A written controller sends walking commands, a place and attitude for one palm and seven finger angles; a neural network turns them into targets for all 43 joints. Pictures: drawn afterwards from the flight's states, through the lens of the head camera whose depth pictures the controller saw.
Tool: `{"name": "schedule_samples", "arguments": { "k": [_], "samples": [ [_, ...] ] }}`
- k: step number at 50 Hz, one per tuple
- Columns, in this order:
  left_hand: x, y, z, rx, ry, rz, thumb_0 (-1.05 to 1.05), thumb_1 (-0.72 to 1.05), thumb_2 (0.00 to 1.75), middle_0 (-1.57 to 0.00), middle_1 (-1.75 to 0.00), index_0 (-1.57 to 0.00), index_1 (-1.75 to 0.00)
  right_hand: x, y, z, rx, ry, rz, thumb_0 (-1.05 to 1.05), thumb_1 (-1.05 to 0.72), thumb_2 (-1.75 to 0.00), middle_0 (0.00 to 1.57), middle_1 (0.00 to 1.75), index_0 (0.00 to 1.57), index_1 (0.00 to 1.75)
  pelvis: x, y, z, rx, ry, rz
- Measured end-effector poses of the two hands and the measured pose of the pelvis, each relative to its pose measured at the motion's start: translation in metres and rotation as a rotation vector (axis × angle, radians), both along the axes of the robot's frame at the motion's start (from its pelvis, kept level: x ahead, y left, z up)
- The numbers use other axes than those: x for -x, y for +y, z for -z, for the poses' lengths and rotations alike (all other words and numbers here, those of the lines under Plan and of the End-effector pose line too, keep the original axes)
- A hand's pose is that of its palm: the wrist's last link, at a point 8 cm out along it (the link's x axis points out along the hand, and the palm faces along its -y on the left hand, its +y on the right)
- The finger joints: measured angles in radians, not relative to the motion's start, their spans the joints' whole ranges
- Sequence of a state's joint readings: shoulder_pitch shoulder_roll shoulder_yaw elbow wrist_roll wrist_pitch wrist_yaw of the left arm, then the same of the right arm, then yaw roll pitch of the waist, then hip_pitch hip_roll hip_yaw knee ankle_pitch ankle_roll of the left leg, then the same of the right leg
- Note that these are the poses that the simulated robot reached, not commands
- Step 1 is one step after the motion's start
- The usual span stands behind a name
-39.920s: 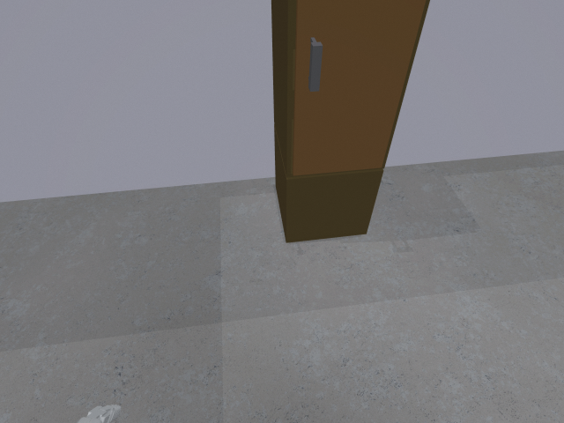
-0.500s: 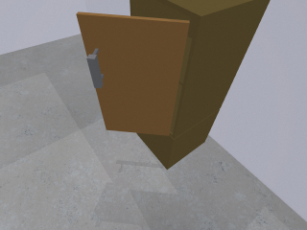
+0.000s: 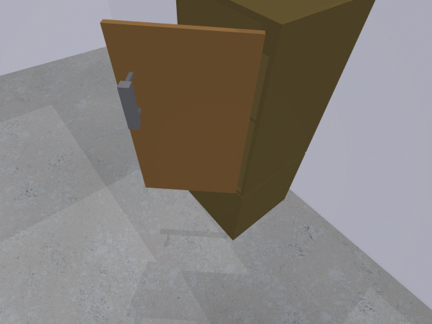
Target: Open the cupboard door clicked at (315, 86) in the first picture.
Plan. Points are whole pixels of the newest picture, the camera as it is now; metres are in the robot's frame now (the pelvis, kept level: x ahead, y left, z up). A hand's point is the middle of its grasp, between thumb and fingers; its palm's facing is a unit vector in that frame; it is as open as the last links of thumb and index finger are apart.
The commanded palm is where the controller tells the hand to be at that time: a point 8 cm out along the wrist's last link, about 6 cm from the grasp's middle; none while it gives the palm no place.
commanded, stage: look again from close up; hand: left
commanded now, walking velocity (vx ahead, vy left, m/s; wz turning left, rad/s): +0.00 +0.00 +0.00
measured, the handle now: (132, 100) +0.58 +0.25 +0.07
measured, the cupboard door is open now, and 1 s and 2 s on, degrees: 48 48 48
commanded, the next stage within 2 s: shuffle to correct the standing spot in 0.52 s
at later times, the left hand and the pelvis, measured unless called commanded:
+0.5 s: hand out of the picture +0.00 +0.14 -0.17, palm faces +0.02 -0.97 -0.23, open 7.3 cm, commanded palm none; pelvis -0.01 -0.03 -0.01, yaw +0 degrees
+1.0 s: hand out of the picture -0.01 +0.14 -0.19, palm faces +0.08 -0.98 -0.19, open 7.4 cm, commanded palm none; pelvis +0.01 -0.03 -0.01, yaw +0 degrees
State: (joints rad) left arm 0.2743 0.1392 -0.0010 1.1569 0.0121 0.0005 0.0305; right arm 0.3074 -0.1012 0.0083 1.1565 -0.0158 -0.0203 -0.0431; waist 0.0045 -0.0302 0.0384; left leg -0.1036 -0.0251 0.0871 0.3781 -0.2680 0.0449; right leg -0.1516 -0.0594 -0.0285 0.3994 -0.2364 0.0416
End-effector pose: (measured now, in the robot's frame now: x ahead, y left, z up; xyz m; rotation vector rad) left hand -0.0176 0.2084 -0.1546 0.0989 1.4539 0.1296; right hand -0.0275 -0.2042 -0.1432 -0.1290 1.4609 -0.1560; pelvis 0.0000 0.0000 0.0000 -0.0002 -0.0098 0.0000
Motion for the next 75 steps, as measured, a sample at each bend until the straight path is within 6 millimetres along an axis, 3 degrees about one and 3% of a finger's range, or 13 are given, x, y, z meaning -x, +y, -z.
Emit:
{"name": "schedule_samples", "arguments": {
  "k": [14,22,36,42,48,53,60,63,68,75],
  "samples": [
    [-0.01,0.008,-0.01,-0.093,-0.07,0.019,0.01,0.91,0.9,-0.2,-0.3,-0.2,-0.3,-0.021,-0.015,0.022,-0.033,-0.106,-0.035,0.01,-0.92,-0.9,0.2,0.3,0.2,0.3,0.001,-0.006,0.009,-0.007,-0.017,-0.005],
    [-0.014,-0.009,-0.014,-0.09,-0.091,0.03,0.01,0.92,0.9,-0.2,-0.3,-0.2,-0.3,-0.022,-0.034,0.02,-0.035,-0.117,-0.036,0.01,-0.92,-0.9,0.2,0.3,0.2,0.3,0.005,-0.023,0.007,-0.017,-0.016,0.003],
    [0.001,-0.042,-0.009,-0.055,-0.052,0.011,0.01,0.92,0.9,-0.2,-0.3,-0.2,-0.3,-0.01,-0.062,0.016,-0.027,-0.049,-0.041,0.0,-0.91,-0.9,0.2,0.3,0.2,0.3,0.007,-0.05,0.006,-0.015,-0.007,-0.003],
    [0.005,-0.042,-0.005,-0.043,-0.055,-0.032,0.01,0.91,0.9,-0.2,-0.3,-0.2,-0.3,-0.012,-0.066,0.016,-0.01,-0.018,-0.057,0.0,-0.91,-0.9,0.2,0.3,0.2,0.3,0.002,-0.047,0.009,0.002,-0.002,-0.02],
    [0.004,-0.023,0.003,-0.037,-0.03,-0.06,0.01,0.91,0.9,-0.21,-0.3,-0.2,-0.3,-0.027,-0.055,0.009,0.021,-0.037,-0.063,0.0,-0.91,-0.9,0.2,0.3,0.2,0.3,-0.009,-0.031,0.011,-0.012,0.002,-0.015],
    [-0.018,-0.005,0.001,-0.057,-0.012,-0.016,0.01,0.91,0.9,-0.2,-0.3,-0.2,-0.3,-0.032,-0.04,0.011,0.011,-0.058,-0.035,0.0,-0.91,-0.9,0.2,0.3,0.2,0.3,-0.019,-0.022,0.012,-0.022,0.014,0.011],
    [-0.083,-0.001,-0.006,-0.106,-0.156,0.014,0.01,0.92,0.9,-0.2,-0.3,-0.2,-0.3,-0.035,-0.026,0.031,-0.067,0.0,-0.024,0.0,-0.9,-0.9,0.2,0.3,0.2,0.3,-0.038,-0.024,0.02,-0.038,0.02,0.008],
    [-0.093,0.001,-0.013,-0.121,-0.202,-0.017,0.0,0.92,0.9,-0.2,-0.3,-0.2,-0.3,-0.052,-0.026,0.032,-0.071,0.012,-0.049,0.0,-0.9,-0.9,0.2,0.3,0.2,0.3,-0.046,-0.022,0.017,-0.031,0.012,-0.018],
    [-0.085,0.009,-0.022,-0.118,-0.149,-0.032,0.0,0.92,0.9,-0.2,-0.3,-0.2,-0.3,-0.107,-0.031,0.016,-0.04,-0.074,-0.068,0.01,-0.92,-0.9,0.2,0.3,0.2,0.3,-0.058,-0.012,0.004,-0.047,0.018,-0.016],
    [-0.075,0.04,-0.009,-0.077,-0.047,-0.047,0.0,0.91,0.9,-0.21,-0.3,-0.2,-0.3,-0.182,-0.021,-0.004,0.031,-0.217,-0.102,0.01,-0.92,-0.9,0.2,0.3,0.2,0.3,-0.077,0.018,0.006,-0.05,0.017,-0.005]
  ]
}}
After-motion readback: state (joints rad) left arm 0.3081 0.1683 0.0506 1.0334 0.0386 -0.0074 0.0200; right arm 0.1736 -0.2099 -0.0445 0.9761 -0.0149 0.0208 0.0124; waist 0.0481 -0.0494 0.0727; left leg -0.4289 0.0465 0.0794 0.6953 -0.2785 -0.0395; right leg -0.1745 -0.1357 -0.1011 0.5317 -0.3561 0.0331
